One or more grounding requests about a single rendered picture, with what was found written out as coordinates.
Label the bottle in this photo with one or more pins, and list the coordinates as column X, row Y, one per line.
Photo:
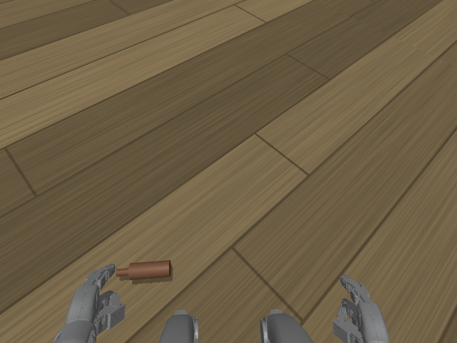
column 146, row 270

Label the right robot hand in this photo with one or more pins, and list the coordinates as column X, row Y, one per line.
column 368, row 325

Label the left robot hand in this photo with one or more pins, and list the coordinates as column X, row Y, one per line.
column 105, row 311

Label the left robot arm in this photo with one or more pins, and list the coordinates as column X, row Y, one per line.
column 80, row 331

